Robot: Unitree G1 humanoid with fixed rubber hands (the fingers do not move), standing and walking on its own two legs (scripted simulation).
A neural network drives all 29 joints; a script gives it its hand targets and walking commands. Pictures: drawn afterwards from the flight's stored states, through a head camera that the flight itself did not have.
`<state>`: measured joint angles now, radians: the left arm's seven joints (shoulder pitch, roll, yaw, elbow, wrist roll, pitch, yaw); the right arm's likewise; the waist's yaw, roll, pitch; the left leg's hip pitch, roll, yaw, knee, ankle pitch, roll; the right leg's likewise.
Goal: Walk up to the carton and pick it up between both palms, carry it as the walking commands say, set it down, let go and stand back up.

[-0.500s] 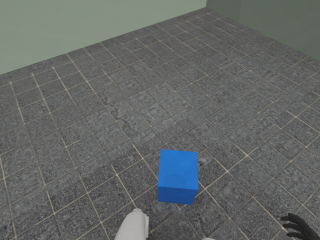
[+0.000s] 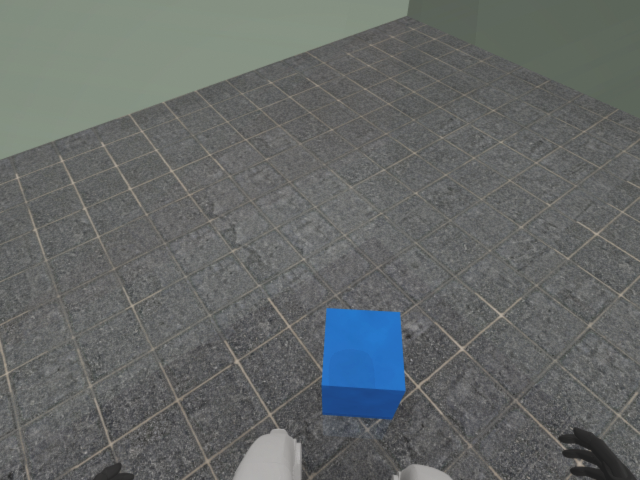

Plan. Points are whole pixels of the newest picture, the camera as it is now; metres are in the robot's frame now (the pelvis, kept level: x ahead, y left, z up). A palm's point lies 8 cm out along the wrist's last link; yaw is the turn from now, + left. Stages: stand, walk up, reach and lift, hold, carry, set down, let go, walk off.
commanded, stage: walk up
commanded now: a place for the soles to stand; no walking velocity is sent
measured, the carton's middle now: (359, 365) +0.48 -0.05 -0.59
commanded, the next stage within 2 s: reach and lift in 1.00 s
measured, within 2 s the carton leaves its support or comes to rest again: neither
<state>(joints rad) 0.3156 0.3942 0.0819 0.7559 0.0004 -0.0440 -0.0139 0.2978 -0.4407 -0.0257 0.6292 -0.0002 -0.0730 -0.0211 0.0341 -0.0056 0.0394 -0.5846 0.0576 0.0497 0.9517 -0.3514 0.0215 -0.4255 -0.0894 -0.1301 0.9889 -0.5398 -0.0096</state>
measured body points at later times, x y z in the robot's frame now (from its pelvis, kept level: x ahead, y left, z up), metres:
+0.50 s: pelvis +0.00 -0.01 +0.00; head +0.02 +0.00 +0.45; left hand +0.09 +0.31 -0.10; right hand +0.14 -0.32 -0.07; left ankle +0.09 +0.12 -0.68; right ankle -0.01 -0.12 -0.68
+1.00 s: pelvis +0.01 -0.02 +0.00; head +0.02 -0.02 +0.45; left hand +0.10 +0.31 -0.09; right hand +0.14 -0.33 -0.07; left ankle +0.09 +0.12 -0.68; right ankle -0.01 -0.12 -0.68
